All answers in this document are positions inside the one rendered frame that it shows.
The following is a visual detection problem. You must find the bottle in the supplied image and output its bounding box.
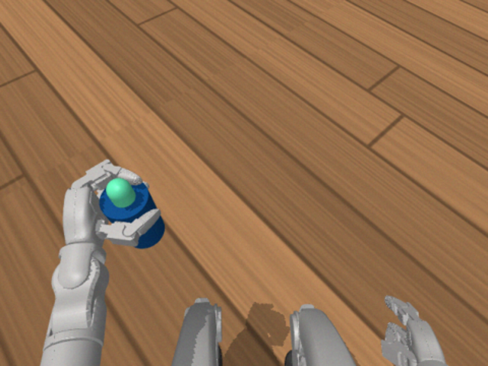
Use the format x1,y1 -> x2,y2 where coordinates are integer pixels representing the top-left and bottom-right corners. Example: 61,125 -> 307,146
99,178 -> 165,249

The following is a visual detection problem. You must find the left robot arm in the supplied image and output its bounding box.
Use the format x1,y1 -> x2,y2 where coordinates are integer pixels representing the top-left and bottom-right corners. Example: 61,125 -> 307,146
40,242 -> 109,366

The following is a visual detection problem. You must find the left robot hand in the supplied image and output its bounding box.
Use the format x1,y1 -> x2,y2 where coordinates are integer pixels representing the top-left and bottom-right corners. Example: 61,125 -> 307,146
63,159 -> 161,247

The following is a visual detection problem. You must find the right robot hand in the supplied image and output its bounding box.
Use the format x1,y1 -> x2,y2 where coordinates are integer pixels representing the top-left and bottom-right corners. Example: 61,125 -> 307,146
380,295 -> 446,366

